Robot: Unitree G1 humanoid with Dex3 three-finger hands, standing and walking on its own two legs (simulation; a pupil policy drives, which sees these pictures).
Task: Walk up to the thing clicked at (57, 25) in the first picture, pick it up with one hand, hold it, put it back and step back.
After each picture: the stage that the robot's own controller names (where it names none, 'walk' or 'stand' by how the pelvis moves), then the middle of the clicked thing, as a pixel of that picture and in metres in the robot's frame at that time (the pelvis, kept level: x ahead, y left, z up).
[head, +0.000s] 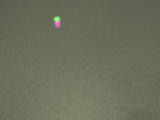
stand; (57, 22) +1.91 +0.34 -0.72
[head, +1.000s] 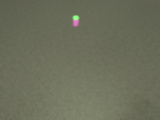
walk; (75, 21) +1.79 +0.20 -0.71
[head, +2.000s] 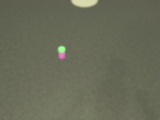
walk; (61, 52) +1.22 +0.20 -0.70
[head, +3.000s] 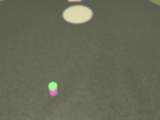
walk; (53, 89) +0.78 +0.21 -0.72
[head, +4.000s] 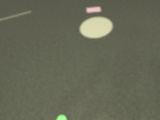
walk; out of the picture +0.50 +0.22 -0.69
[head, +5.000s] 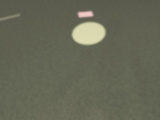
stand; out of the picture +0.38 +0.19 -0.71
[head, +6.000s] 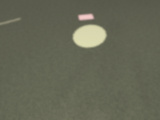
stand; out of the picture +0.37 +0.18 -0.72
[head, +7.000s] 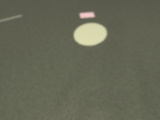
stand; out of the picture +0.38 +0.19 -0.73
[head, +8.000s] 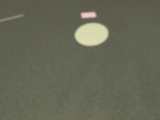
stand; out of the picture +0.37 +0.19 -0.73
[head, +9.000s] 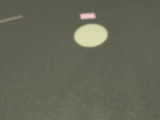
go down; out of the picture +0.37 +0.19 -0.73
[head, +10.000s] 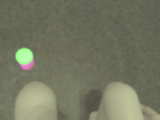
go down; (25, 59) +0.46 +0.23 -0.32
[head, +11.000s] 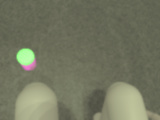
approach; (27, 60) +0.45 +0.24 -0.30
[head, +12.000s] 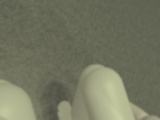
close in; out of the picture +0.44 +0.29 -0.22
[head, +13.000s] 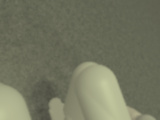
close; out of the picture +0.43 +0.30 -0.22
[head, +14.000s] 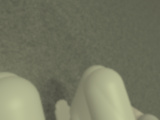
lift; out of the picture +0.38 +0.25 -0.22
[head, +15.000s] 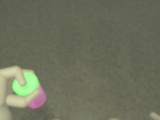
lift; (31, 91) +0.33 +0.18 -0.01
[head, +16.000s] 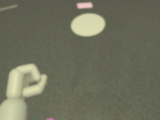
hold; out of the picture +0.29 +0.15 -0.22
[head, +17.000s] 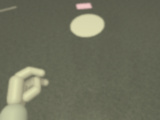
hold; out of the picture -0.10 +0.05 -0.71
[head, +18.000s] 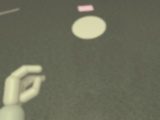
hold; out of the picture -0.27 +0.39 -0.71
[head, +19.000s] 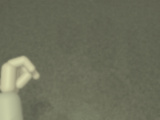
crouch; out of the picture -0.42 +0.72 -0.59
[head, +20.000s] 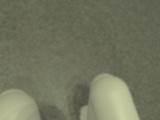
lower; out of the picture -0.65 +0.98 -0.29
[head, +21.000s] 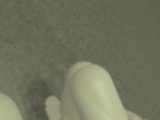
lower; out of the picture -1.03 +1.10 -0.25
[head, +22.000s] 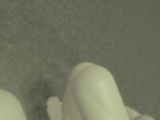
lower; out of the picture -1.29 +1.35 -0.25
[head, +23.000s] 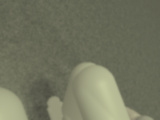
lower; out of the picture -1.54 +1.61 -0.25
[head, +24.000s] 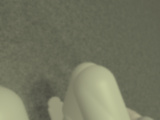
lower; out of the picture -1.78 +1.86 -0.25
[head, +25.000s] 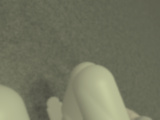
open; out of the picture -2.03 +2.09 -0.25
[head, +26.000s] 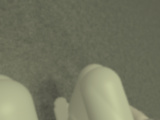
stand; out of the picture -2.25 +2.33 -0.26
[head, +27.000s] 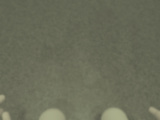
walk; out of the picture -1.75 +3.18 -0.52
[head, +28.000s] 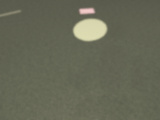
stand; out of the picture -1.81 +3.53 -0.69
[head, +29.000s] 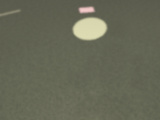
stand; out of the picture -2.00 +3.79 -0.69
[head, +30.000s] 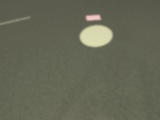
stand; out of the picture -2.12 +4.04 -0.74
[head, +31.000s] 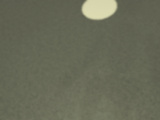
walk; out of the picture -2.21 +4.32 -0.72
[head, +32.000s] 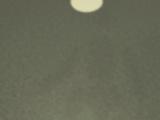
walk; out of the picture -2.31 +4.41 -0.73
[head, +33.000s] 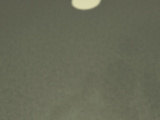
stand; out of the picture -2.39 +4.59 -0.72
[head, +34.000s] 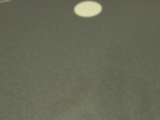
stand; out of the picture -2.35 +4.87 -0.74
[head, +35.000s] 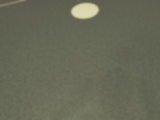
stand; out of the picture -2.50 +5.12 -0.75
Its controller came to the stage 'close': yes
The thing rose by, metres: 0.70
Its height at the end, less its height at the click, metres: -0.02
